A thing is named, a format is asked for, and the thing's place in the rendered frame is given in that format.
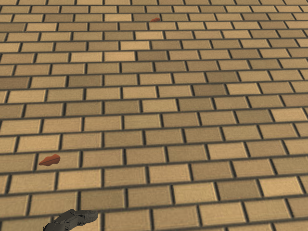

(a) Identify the left robot hand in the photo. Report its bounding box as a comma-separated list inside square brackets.
[42, 209, 98, 231]

